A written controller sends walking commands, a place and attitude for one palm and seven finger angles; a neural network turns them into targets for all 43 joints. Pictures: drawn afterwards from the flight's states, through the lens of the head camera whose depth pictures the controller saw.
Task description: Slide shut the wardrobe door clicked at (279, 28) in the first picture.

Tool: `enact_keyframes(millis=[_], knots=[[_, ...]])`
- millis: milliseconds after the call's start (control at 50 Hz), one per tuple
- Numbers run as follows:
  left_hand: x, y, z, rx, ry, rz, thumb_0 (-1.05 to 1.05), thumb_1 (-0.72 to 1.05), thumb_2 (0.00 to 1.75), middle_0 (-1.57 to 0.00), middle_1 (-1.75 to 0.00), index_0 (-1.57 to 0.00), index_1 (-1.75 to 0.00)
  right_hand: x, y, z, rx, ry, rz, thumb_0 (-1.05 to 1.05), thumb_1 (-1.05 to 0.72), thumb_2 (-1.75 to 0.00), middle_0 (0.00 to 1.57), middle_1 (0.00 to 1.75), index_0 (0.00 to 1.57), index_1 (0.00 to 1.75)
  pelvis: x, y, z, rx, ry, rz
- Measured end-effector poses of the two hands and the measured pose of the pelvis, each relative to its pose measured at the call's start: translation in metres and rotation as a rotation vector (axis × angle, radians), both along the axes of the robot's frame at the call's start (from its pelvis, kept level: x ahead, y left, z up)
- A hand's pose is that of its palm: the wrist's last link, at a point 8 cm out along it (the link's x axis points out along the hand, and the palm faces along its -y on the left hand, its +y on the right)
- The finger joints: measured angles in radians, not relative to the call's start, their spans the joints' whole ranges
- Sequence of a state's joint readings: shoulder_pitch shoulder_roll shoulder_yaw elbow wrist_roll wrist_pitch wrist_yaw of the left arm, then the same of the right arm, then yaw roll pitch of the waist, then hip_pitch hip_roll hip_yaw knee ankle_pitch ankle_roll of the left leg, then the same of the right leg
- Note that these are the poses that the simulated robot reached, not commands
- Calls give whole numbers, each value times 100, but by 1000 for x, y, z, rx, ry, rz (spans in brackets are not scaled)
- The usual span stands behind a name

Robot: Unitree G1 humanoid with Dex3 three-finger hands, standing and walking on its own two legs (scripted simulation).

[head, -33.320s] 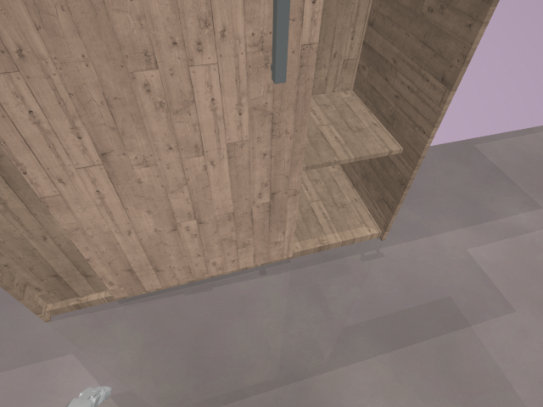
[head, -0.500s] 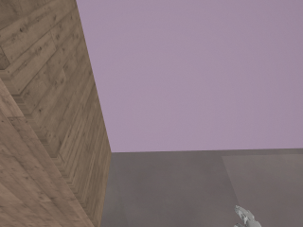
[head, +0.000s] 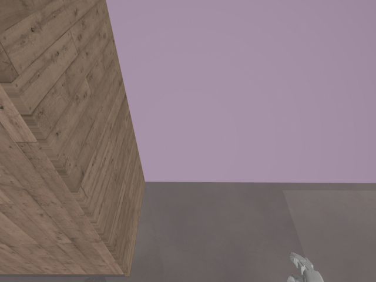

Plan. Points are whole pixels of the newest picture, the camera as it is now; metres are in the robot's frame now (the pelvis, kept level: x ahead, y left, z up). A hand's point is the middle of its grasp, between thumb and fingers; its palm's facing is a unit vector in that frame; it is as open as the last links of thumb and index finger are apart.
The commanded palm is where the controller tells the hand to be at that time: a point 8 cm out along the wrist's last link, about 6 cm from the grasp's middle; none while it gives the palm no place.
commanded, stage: stop walking and hold the door there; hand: left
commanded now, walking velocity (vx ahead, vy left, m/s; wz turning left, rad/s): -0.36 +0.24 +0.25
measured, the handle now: out of the picture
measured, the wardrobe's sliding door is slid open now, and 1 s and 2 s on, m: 0.00 0.00 0.00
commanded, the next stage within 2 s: loosen the grip on the handle in 1.56 s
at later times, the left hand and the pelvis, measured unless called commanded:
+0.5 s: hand out of the picture +0.23 +0.41 +0.18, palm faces +0.64 -0.74 -0.19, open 7.7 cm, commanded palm +0.18 +0.42 +0.18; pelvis -0.08 +0.08 +0.00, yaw +3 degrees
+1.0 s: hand out of the picture +0.22 +0.41 +0.19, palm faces +0.48 -0.88 +0.00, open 7.5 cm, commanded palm +0.19 +0.41 +0.18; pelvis -0.10 +0.14 +0.01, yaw +3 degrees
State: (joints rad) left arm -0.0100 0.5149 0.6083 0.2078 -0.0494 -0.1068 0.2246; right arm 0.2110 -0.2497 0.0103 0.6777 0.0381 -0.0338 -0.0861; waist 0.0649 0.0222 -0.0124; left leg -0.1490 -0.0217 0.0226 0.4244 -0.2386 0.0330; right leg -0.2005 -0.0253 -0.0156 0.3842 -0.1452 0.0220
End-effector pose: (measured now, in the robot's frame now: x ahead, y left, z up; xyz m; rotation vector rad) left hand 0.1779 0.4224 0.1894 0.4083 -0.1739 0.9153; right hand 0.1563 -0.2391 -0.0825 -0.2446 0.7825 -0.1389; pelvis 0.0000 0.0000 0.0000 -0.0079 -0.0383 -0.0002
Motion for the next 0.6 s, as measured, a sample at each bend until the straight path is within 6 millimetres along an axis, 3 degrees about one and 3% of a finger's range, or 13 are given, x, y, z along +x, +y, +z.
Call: enact_keyframes(millis=[120, 240, 320, 500, 600], knots=[[0, 1, 0, 12, 8, -11, -16, 63, 77, -37, -136, -2, -122, 3, -3, -1, -20, -8, 4, 1, -90, -89, 20, 30, 20, 30, -11, 6, -4, -14, 10, 17], [-2, 11, -4, 42, -31, -114, -18, 62, 75, -41, -138, -3, -122, -9, 7, -8, -79, 12, 20, 1, -90, -89, 20, 30, 20, 30, -37, 30, -17, -34, 12, 80], [-2, 18, -5, 51, -56, -183, -19, 61, 74, -44, -139, -5, -122, -28, 30, -8, -85, 18, 14, 1, -90, -89, 20, 30, 20, 30, -54, 48, -18, -10, -3, 66], [-3, 20, -2, -55, -57, -262, -12, 62, 73, -40, -138, -6, -124, -77, 104, -14, 48, 42, 54, 1, -90, -89, 20, 30, 20, 30, -80, 78, -3, -29, 11, 55], [-4, 21, 0, -95, -42, -289, -9, 63, 72, -37, -137, -6, -125, -93, 130, -15, 69, 56, 101, 1, -90, -89, 20, 30, 20, 30, -90, 93, 1, -6, 32, 55]])
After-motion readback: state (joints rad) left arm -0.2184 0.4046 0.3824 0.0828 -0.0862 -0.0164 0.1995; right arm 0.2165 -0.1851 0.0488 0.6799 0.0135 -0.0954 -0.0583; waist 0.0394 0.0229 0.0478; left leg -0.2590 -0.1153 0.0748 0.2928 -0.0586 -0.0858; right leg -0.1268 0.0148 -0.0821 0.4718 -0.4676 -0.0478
